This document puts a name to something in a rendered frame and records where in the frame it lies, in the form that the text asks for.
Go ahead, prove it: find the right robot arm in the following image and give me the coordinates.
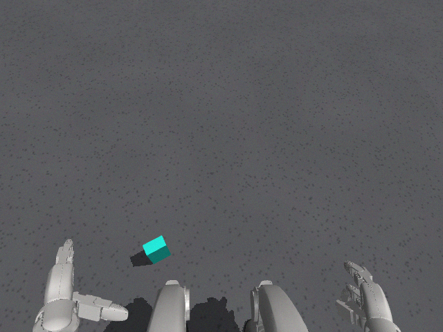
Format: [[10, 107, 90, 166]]
[[364, 318, 401, 332]]

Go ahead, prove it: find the left robot hand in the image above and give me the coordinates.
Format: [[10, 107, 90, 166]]
[[44, 239, 129, 321]]

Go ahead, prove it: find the right robot hand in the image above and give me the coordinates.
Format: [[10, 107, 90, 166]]
[[336, 261, 393, 330]]

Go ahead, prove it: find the carton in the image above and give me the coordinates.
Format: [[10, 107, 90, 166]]
[[143, 235, 171, 264]]

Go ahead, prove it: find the left robot arm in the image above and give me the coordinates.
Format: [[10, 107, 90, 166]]
[[33, 299, 80, 332]]

